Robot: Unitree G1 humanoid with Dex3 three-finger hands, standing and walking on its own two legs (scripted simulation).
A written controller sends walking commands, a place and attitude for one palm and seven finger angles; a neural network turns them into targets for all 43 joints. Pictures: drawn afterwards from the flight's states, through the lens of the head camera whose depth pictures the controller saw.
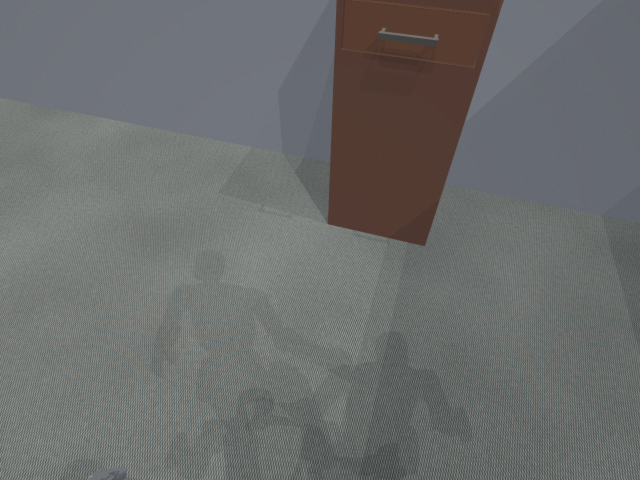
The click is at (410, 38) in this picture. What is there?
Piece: drawer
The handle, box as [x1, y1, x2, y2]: [378, 28, 438, 46]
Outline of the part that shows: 378,32 378,38 434,46 436,46 438,39 437,34 435,34 432,38 386,32 385,28 382,28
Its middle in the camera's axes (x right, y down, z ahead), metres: +0.24 -0.57 +1.08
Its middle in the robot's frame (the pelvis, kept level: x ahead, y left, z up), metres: +1.21 -0.18 +0.07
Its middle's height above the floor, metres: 0.84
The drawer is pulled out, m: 0.00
